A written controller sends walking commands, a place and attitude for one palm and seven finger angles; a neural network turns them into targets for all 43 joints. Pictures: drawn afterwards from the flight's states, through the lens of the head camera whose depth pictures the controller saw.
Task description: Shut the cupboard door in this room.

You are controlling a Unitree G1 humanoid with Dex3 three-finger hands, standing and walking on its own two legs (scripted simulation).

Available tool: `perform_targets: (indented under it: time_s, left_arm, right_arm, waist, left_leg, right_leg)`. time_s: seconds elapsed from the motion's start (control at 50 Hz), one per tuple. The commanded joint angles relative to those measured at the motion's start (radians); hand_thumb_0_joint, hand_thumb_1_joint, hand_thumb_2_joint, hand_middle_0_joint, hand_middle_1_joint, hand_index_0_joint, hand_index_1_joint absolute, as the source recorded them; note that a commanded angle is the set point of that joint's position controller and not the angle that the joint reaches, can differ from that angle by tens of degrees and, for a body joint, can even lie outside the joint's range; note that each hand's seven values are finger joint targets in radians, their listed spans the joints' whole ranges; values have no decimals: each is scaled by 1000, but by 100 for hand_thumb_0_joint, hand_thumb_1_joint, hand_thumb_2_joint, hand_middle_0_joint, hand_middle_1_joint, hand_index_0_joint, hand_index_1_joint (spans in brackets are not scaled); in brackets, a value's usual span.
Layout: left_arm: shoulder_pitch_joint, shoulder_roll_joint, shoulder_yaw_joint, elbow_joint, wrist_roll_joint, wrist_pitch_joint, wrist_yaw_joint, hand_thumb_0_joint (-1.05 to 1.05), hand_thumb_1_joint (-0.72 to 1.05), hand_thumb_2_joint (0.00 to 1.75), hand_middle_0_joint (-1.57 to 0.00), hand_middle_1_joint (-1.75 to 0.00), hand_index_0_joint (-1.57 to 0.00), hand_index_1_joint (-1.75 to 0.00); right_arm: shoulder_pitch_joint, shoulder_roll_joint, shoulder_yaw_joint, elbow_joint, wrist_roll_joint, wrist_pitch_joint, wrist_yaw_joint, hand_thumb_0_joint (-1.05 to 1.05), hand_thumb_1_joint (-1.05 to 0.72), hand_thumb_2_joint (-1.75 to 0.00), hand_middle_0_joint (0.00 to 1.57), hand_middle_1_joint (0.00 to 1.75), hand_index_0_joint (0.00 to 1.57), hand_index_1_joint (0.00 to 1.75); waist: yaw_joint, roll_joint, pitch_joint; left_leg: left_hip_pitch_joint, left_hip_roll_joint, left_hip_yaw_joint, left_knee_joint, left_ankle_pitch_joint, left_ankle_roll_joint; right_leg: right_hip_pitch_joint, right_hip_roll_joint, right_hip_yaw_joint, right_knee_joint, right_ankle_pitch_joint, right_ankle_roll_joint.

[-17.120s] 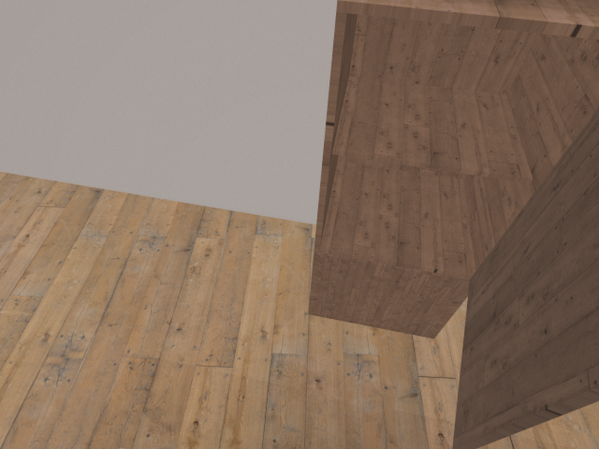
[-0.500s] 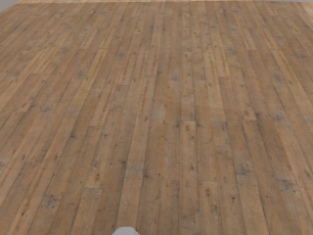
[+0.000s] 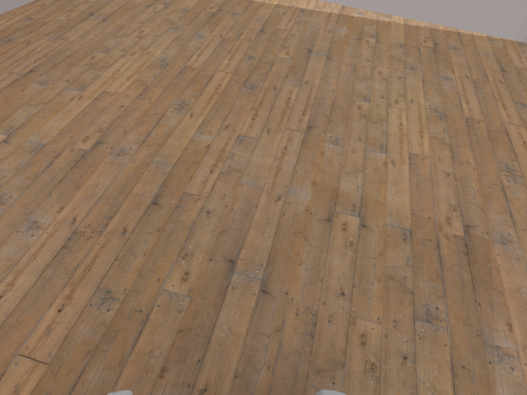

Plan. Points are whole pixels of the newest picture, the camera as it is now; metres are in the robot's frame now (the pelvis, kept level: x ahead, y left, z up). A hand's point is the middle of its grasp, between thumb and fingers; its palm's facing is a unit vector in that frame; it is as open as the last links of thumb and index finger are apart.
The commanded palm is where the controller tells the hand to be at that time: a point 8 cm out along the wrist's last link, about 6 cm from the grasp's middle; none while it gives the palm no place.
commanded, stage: turn or walk to find it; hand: left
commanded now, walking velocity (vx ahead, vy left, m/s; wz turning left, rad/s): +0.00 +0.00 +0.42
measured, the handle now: out of the picture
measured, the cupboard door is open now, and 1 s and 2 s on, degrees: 76 71 67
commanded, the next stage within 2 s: none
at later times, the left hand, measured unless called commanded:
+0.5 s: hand out of the picture +0.05 +0.14 -0.15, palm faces +0.28 -0.93 -0.23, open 7.3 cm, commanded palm none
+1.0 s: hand out of the picture +0.05 +0.18 -0.16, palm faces +0.45 -0.85 -0.27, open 7.4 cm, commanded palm none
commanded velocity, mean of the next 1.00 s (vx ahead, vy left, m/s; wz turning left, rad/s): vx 0.00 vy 0.00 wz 0.42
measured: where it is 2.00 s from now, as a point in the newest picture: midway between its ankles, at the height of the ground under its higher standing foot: outside the picture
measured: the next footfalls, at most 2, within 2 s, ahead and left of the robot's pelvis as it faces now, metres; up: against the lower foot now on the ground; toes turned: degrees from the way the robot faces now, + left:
right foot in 0.14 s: +0.03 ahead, -0.14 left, +0.00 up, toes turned +1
left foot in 0.68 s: -0.05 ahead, +0.10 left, +0.00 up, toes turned +24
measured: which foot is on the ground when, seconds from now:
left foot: down 0.00-0.14, up 0.16-0.66, down 0.68-0.96, up 0.98-1.00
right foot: up 0.00-0.12, down 0.14-0.70, up 0.72-0.92, down 0.94-1.00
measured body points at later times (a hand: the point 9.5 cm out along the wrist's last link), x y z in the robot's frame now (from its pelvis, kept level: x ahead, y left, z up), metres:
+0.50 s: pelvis -0.02 -0.05 +0.00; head +0.02 -0.08 +0.45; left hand +0.03 +0.19 -0.13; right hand +0.05 -0.29 -0.17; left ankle -0.10 +0.11 -0.67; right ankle -0.01 -0.14 -0.74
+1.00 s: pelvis +0.04 -0.04 -0.02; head +0.09 -0.05 +0.43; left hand +0.02 +0.23 -0.14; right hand +0.19 -0.26 -0.18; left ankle -0.08 +0.07 -0.72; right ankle +0.10 -0.13 -0.74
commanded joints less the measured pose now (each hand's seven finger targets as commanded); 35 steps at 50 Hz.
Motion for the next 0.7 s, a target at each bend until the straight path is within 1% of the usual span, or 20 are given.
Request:
perform_targets:
  time_s: [0.0, 0.04, 0.08, 0.1, 0.12, 0.14, 0.16, 0.18, 0.2, 0.22, 0.26, 0.36, 0.42, 0.5, 0.56, 0.58, 0.62, 0.64, 0.66, 0.68]
  left_arm:
    - [-22, 50, 7, -92, -4, -29, 6, 0, 90, 90, -20, -30, -20, -30]
    - [27, 50, 8, -84, -9, -36, 8, 0, 90, 90, -20, -30, -20, -30]
    - [87, 61, 14, -68, -11, -49, 12, 0, 90, 90, -20, -30, -20, -30]
    - [120, 103, 22, -63, -5, -58, 16, 0, 90, 90, -20, -30, -20, -30]
    - [141, 192, 40, -63, 10, -66, 24, 0, 90, 90, -20, -30, -20, -30]
    - [122, 220, 37, -80, 7, -62, 25, 0, 90, 90, -20, -30, -20, -30]
    - [67, 178, 36, -97, 3, -60, 31, 0, 90, 90, -20, -30, -20, -30]
    - [1, 145, 33, -106, 0, -64, 32, 0, 90, 90, -20, -30, -20, -30]
    - [-34, 122, 22, -115, -2, -63, 27, 0, 90, 90, -20, -30, -20, -30]
    - [-45, 100, 14, -117, -3, -67, 24, 0, 90, 90, -20, -30, -20, -30]
    - [-30, 84, 15, -76, -2, -70, 23, 0, 90, 90, -20, -30, -20, -30]
    - [62, 104, 30, -36, 6, -73, 23, 0, 90, 90, -20, -30, -20, -30]
    - [93, 116, 43, -22, 12, -71, 20, 0, 90, 90, -20, -30, -20, -30]
    - [124, 132, 57, 7, 17, -66, 19, 0, 90, 90, -20, -30, -20, -30]
    - [106, 125, 68, 14, 17, -62, 20, 0, 90, 90, -20, -30, -20, -30]
    - [94, 121, 73, 11, 17, -61, 21, 0, 90, 90, -20, -30, -20, -30]
    - [67, 111, 78, 2, 10, -59, 20, 0, 90, 90, -20, -30, -20, -30]
    - [56, 100, 75, -5, 4, -57, 17, 0, 90, 90, -20, -30, -20, -30]
    - [52, 72, 67, -29, 0, -57, 12, 0, 90, 90, -20, -30, -20, -30]
    - [16, 0, 47, -69, -4, -55, 6, 0, 90, 90, -20, -30, -20, -30]
  right_arm:
    - [53, -215, -65, -53, -6, -6, -11, 0, -90, -90, 20, 30, 20, 30]
    - [42, -215, -68, -56, -6, -3, -9, 0, -90, -90, 20, 30, 20, 30]
    - [35, -196, -69, -60, 1, -1, -6, 0, -90, -90, 20, 30, 20, 30]
    - [45, -159, -66, -62, 8, -2, -1, 0, -90, -90, 20, 30, 20, 30]
    - [53, -91, -55, -80, 16, -4, 4, 0, -90, -90, 20, 30, 20, 30]
    - [26, -123, -63, -91, 5, 1, 0, 0, -90, -90, 20, 30, 20, 30]
    - [31, -142, -71, -81, 1, 14, 1, 0, -90, -90, 20, 30, 20, 30]
    - [55, -137, -73, -49, -3, 26, 6, 0, -90, -90, 20, 30, 20, 30]
    - [82, -131, -75, -22, -4, 32, 11, 0, -90, -90, 20, 30, 20, 30]
    - [106, -125, -71, -8, -5, 33, 16, 0, -90, -90, 20, 30, 20, 30]
    - [112, -109, -70, 7, -3, 34, 17, 0, -90, -90, 20, 30, 20, 30]
    - [47, -99, -62, -1, -2, 33, 13, 0, -90, -90, 20, 30, 20, 30]
    - [7, -84, -54, -9, 0, 25, 10, 0, -90, -90, 20, 30, 20, 30]
    - [-33, -71, -42, -21, 8, 6, 5, 0, -90, -90, 20, 30, 20, 30]
    - [-7, -70, -43, -21, 10, -2, 0, 0, -90, -90, 20, 30, 20, 30]
    - [9, -71, -44, -21, 10, -6, -2, 0, -90, -90, 20, 30, 20, 30]
    - [50, -80, -49, -12, 6, -14, -3, 0, -90, -90, 20, 30, 20, 30]
    - [83, -104, -57, -2, 4, -21, -5, 0, -90, -90, 20, 30, 20, 30]
    - [131, -172, -73, 1, -3, -29, -9, 0, -90, -90, 20, 30, 20, 30]
    - [186, -241, -93, 11, -6, -33, -17, 0, -90, -90, 20, 30, 20, 30]
  waist:
    - [-29, 174, -76]
    - [-9, 168, -110]
    - [25, 136, -135]
    - [37, 34, -156]
    - [48, -233, -154]
    - [54, -253, -122]
    - [28, -161, -89]
    - [-3, -184, -55]
    - [-27, -141, -26]
    - [-36, -142, -14]
    - [-29, -139, -5]
    - [20, -151, -29]
    - [41, -181, -64]
    - [71, -258, -127]
    - [59, -320, -160]
    - [47, -324, -172]
    - [17, -327, -190]
    - [-7, -277, -211]
    - [-37, -96, -259]
    - [-72, 176, -237]
  left_leg:
    - [55, 262, -308, -118, 212, 133]
    - [41, 242, -323, -80, 254, 123]
    - [-53, 190, -305, -15, 204, 74]
    - [-155, 129, -250, 58, 67, 18]
    - [-349, -10, -77, 267, -211, -59]
    - [-344, -23, -35, 490, -405, -77]
    - [-321, 16, -69, 630, -362, -75]
    - [-317, 36, -72, 704, -309, -78]
    - [-316, 43, -51, 767, -244, -87]
    - [-320, 52, -32, 792, -194, -96]
    - [-329, 60, -10, 801, -155, -111]
    - [-320, 86, 20, 671, -202, -136]
    - [-295, 86, 53, 537, -261, -138]
    - [-233, 63, 108, 337, -299, -127]
    - [-181, 50, 132, 234, -262, -114]
    - [-157, 48, 144, 172, -224, -109]
    - [-40, 41, 172, 21, -64, -98]
    - [85, 65, 163, -67, 100, -80]
    - [267, 190, 8, -69, 375, -22]
    - [429, 408, -252, -15, 877, 125]
  right_leg:
    - [36, 30, -8, -154, -47, -16]
    - [120, 55, -15, -289, 1, -26]
    - [299, 53, -23, -525, 166, -33]
    - [432, -30, 45, -640, 206, -53]
    - [543, -284, 288, -695, 235, -141]
    - [380, -421, 361, -697, 352, -239]
    - [282, -397, 281, -702, 317, -265]
    - [240, -329, 221, -706, 285, -244]
    - [221, -271, 144, -696, 264, -214]
    - [223, -232, 79, -681, 298, -194]
    - [239, -216, 22, -673, 336, -179]
    - [338, -254, 19, -646, 408, -206]
    - [410, -264, -5, -598, 573, -223]
    - [511, -259, -35, -511, 817, -225]
    - [530, -252, -54, -467, 873, -206]
    - [532, -249, -67, -441, 883, -193]
    - [480, -225, -126, -374, 838, -141]
    - [398, -209, -147, -308, 766, -105]
    - [217, -147, -172, -159, 539, -60]
    - [-89, -34, -167, 14, -81, -8]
